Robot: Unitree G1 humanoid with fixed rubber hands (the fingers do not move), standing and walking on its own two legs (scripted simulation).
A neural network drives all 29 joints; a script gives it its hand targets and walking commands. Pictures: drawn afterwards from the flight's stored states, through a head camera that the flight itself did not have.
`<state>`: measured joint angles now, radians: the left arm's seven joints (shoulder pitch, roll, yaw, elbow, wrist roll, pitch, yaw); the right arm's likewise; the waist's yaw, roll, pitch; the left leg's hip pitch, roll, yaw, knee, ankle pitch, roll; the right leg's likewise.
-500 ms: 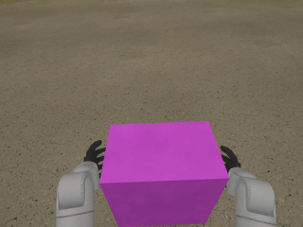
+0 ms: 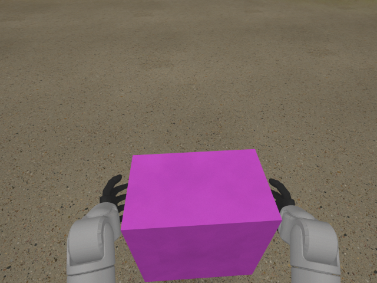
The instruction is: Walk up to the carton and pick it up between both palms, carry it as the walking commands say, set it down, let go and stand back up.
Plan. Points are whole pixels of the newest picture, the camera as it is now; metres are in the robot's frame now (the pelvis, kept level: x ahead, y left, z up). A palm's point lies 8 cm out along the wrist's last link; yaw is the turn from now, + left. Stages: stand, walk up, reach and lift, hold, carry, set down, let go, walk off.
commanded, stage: carry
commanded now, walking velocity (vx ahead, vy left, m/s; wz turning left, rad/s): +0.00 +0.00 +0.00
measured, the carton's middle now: (196, 219) +0.27 +0.00 +0.02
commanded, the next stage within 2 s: none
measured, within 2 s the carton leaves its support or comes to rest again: neither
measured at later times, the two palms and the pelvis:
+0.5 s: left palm (120, 206) +0.25 +0.16 +0.08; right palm (292, 213) +0.26 -0.19 +0.07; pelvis +0.01 -0.01 +0.00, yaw +0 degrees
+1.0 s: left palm (128, 202) +0.26 +0.14 +0.07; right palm (295, 209) +0.27 -0.20 +0.06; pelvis +0.02 -0.03 +0.00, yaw +1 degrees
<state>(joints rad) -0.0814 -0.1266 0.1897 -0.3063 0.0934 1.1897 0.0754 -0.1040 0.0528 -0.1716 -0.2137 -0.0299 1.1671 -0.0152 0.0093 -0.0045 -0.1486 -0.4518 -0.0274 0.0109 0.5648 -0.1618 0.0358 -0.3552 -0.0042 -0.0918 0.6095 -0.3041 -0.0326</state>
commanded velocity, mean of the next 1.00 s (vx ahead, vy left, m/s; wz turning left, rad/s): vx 0.00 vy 0.00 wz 0.00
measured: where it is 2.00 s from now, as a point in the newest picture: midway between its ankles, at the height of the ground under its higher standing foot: outside the picture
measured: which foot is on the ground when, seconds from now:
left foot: down 0.00-1.00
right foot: down 0.00-1.00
